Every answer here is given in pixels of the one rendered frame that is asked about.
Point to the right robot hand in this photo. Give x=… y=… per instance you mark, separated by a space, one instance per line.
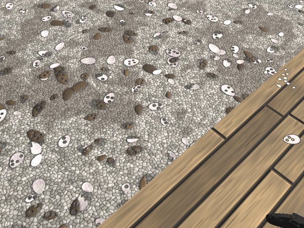
x=285 y=220

